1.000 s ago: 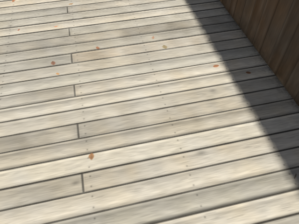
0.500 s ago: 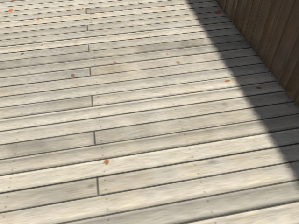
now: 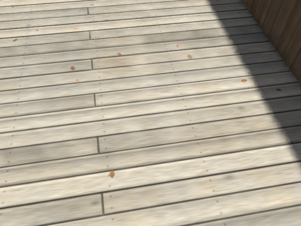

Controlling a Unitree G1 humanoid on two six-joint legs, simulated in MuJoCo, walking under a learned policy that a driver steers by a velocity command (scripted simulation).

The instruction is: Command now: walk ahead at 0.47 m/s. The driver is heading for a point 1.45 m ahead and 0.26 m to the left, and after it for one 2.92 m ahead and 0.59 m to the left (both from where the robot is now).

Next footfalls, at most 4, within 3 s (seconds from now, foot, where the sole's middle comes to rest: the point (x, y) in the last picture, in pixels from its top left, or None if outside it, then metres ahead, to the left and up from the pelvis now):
0.44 right None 0.42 -0.08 -0.77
0.98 left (136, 171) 0.71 0.11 -0.77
1.54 right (172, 121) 1.02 -0.06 -0.77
2.10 left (136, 88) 1.26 0.15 -0.77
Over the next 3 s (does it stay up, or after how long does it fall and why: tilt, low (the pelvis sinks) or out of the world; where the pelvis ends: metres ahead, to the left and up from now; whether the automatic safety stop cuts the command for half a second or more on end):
stays up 1.43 0.16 0.00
